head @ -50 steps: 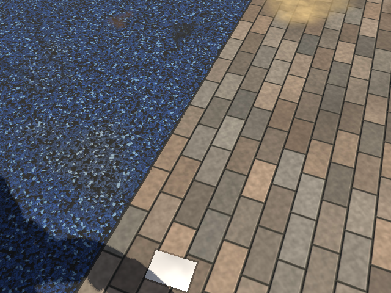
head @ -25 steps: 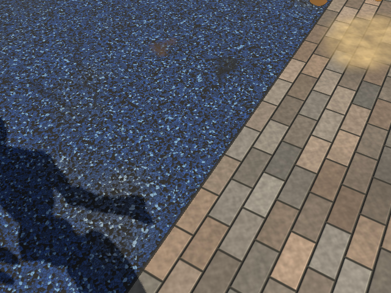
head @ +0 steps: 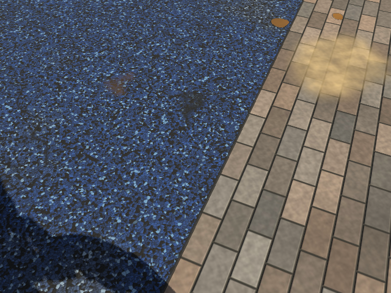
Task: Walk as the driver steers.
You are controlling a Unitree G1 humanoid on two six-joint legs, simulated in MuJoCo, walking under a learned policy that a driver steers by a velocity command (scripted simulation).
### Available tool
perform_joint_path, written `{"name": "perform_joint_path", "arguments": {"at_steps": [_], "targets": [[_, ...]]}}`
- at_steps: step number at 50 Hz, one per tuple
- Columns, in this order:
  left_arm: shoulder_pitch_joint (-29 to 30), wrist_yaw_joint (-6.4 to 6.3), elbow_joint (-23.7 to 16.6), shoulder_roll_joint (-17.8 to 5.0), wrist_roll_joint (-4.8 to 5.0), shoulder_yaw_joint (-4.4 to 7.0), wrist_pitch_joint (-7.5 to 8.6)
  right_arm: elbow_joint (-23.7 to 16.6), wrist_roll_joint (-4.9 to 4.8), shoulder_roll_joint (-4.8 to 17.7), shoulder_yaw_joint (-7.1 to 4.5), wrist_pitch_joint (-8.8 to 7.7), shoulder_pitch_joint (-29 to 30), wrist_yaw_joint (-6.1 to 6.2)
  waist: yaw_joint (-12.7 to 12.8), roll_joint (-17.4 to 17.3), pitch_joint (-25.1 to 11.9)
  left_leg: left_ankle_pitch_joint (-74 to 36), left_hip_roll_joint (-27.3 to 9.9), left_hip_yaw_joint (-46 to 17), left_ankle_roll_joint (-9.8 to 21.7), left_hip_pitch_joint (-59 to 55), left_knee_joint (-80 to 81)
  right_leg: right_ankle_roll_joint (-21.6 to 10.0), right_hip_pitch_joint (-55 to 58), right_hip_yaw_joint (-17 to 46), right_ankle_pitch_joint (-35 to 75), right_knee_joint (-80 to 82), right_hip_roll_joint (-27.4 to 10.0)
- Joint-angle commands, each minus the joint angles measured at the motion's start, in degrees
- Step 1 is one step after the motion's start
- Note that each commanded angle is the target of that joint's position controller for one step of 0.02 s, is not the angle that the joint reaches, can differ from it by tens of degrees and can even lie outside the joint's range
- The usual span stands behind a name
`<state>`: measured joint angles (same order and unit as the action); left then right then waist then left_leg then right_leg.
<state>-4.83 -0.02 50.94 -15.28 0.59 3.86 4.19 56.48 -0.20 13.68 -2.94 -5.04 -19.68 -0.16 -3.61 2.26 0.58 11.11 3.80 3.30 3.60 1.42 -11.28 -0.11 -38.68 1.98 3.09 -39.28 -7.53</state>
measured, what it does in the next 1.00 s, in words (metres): walks ahead: right foot, then left foot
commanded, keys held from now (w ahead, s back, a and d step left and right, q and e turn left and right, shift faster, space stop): w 0.28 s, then no key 0.72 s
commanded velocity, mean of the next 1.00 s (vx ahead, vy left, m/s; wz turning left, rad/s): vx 0.25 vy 0.00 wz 0.00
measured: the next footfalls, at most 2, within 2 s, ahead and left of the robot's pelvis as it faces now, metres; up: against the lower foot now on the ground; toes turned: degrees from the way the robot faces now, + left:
right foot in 0.18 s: +0.34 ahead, -0.15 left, +0.00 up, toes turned -2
left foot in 0.62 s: +0.48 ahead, +0.07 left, +0.00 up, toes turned +0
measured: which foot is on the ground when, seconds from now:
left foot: down 0.00-0.20, up 0.22-0.60, down 0.62-1.00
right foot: up 0.00-0.16, down 0.18-1.00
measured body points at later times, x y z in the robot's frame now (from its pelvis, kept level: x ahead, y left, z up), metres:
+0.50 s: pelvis +0.27 -0.06 +0.00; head +0.30 -0.07 +0.45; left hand +0.31 +0.20 -0.14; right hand +0.41 -0.32 -0.12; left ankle +0.41 +0.10 -0.70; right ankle +0.26 -0.14 -0.75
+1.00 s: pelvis +0.38 -0.03 -0.02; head +0.40 -0.03 +0.43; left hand +0.41 +0.23 -0.16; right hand +0.50 -0.28 -0.15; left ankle +0.44 +0.07 -0.75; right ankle +0.30 -0.15 -0.75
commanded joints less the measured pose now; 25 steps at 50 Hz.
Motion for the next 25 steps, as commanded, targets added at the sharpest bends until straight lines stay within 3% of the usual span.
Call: {"name": "perform_joint_path", "arguments": {"at_steps": [1, 4, 6, 7, 8, 9, 10, 11, 12, 13, 14, 15, 17, 19, 21, 23, 25], "targets": [[6.87, 0.80, -4.51, -2.00, 0.35, -0.21, 0.84, -1.39, -0.52, 9.63, -1.90, -0.28, -1.65, 0.55, -0.56, -5.27, 3.97, -11.63, -15.11, -6.31, 7.69, 2.42, 4.94, -0.09, 1.87, -1.93, 3.90, 6.19, 1.90], [10.03, 1.88, -6.33, -2.71, 0.57, -0.34, 1.32, 0.05, -0.72, 10.05, -2.26, 0.74, -3.58, 0.80, -0.71, -5.36, 4.86, -14.88, -18.10, -6.97, 7.31, -4.38, 1.71, -1.65, -0.08, -1.37, -0.39, 9.42, 2.43], [8.56, 2.38, -6.48, -4.13, 0.66, 0.04, 1.60, 0.18, -0.83, 10.77, -2.65, 1.33, -2.90, 1.03, 1.03, -6.19, 3.61, -21.30, -19.38, -7.21, 6.33, -7.31, -1.61, -3.12, 2.95, -1.89, -4.85, 10.65, 3.45], [5.61, 2.39, -5.87, -5.38, 0.61, 0.60, 1.69, -0.10, -0.83, 11.30, -2.82, 1.58, -1.78, 1.09, 2.96, -7.11, 1.59, -29.78, -19.06, -6.70, 5.65, -7.66, -5.13, -4.03, 8.03, -3.19, -6.91, 10.93, 5.01], [-1.07, 2.23, -3.92, -7.08, 0.44, 1.65, 1.71, -0.40, -0.85, 11.10, -2.71, 1.93, -0.43, 1.09, 6.75, -7.14, -2.45, -38.43, -17.08, -4.88, 4.52, -6.46, -12.95, -5.41, 17.56, -5.01, -6.56, 12.09, 7.00], [-11.26, 1.77, -0.84, -10.10, 0.11, 3.07, 1.64, -1.05, -0.47, 9.43, -1.99, 2.09, -0.37, 1.11, 10.68, -5.60, -9.33, -36.19, -13.85, -2.70, 2.79, 0.38, -25.44, -7.58, 33.23, -3.10, -5.08, 10.45, 5.32], [-19.79, 1.31, 0.69, -15.80, -0.99, 4.42, 1.44, -2.41, 0.42, 4.32, -0.32, 1.38, -5.70, 0.67, 10.04, 5.28, -18.91, -14.48, -6.70, -0.15, -0.89, 21.44, -47.72, -15.36, 56.71, 18.75, -8.28, 10.20, -9.46], [-21.08, 1.47, 1.43, -13.63, -0.07, 3.68, 1.11, -1.57, -0.20, 2.26, 0.53, -0.07, -6.77, 0.23, 9.73, 13.29, -23.88, 21.25, 0.11, -5.76, -2.34, 34.52, -60.81, -20.61, 63.81, 39.70, -16.72, 20.26, -15.98], [-17.15, 1.46, 0.78, -9.89, 0.39, 2.33, 1.22, -2.67, -1.82, 8.29, -0.99, -1.32, -1.71, -0.13, 10.12, 8.66, -16.55, 20.68, -3.82, -10.05, -0.97, 40.76, -65.88, -17.51, 58.45, 34.69, -21.56, 21.95, -13.76], [-12.38, 1.24, -0.48, -7.76, 0.08, 1.71, 1.29, -4.04, -2.68, 9.31, -1.19, -1.97, 3.05, -0.19, 9.05, 5.59, -10.01, 15.74, -6.90, -8.49, -0.06, 42.03, -64.97, -15.26, 50.26, 26.33, -19.62, 23.01, -11.68], [-8.42, 1.37, -1.02, -6.26, -0.44, 1.15, 1.45, -4.28, -2.21, 8.81, -1.32, -1.97, 5.24, 0.13, 7.18, 1.44, -5.13, 10.90, -9.52, -7.14, -0.15, 40.05, -60.98, -14.08, 41.37, 20.16, -14.97, 25.16, -9.43], [-5.55, 1.49, -1.48, -4.56, -1.08, 0.57, 1.76, -3.96, -1.33, 8.63, -1.86, -1.33, 5.29, 0.57, 5.08, 1.34, -2.42, 8.24, -11.10, -7.20, -0.59, 36.20, -57.20, -13.00, 34.83, 15.48, -6.04, 26.47, -7.49], [-4.82, 1.73, -0.83, -4.21, -1.53, 0.31, 2.02, -2.90, -0.65, 5.77, -1.69, 0.27, 1.96, 0.93, 2.31, 1.60, -2.06, 7.79, -11.36, -6.73, -1.89, 29.57, -54.04, -13.13, 28.41, 9.31, 10.85, 27.24, -6.11], [-5.43, 1.24, 0.31, -5.76, -1.64, 0.51, 2.19, -3.25, -0.11, 4.53, -1.55, 1.17, 2.04, 1.28, 1.05, 1.33, -1.74, 5.18, -10.72, -5.63, -3.46, 28.74, -49.15, -13.85, 25.97, 4.26, 23.06, 27.27, -5.30], [-5.07, 0.40, 0.84, -6.45, -1.53, 0.53, 1.72, -4.36, 0.46, 3.94, -1.22, 1.46, 5.18, 1.31, 1.15, 1.53, -1.92, -1.45, -10.36, -4.75, -4.32, 27.91, -39.79, -12.85, 25.33, -0.02, 26.73, 26.93, -3.41], [-6.08, -0.10, 1.55, -6.96, -1.40, 0.49, 1.18, -5.06, 0.44, 3.27, -0.75, 1.46, 9.12, 0.98, 2.79, 2.01, -2.79, -9.27, -8.87, -3.42, -4.27, 24.49, -30.73, -11.37, 25.47, -2.84, 25.71, 26.65, -1.46], [-8.10, -0.31, 2.90, -7.56, -1.21, 0.47, 0.69, -5.53, 0.17, 3.84, -0.73, 1.60, 11.90, 0.71, 4.18, 2.00, -3.63, -13.40, -7.67, -3.37, -4.31, 22.64, -25.81, -11.11, 27.89, -2.51, 22.90, 26.14, -1.98]]}}
Velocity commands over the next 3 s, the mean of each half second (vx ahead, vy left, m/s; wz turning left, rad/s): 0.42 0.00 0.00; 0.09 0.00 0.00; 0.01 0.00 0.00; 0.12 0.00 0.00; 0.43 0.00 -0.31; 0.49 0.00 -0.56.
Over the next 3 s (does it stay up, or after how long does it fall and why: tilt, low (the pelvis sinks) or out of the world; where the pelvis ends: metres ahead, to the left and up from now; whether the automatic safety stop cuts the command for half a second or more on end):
stays up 0.96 -0.12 -0.02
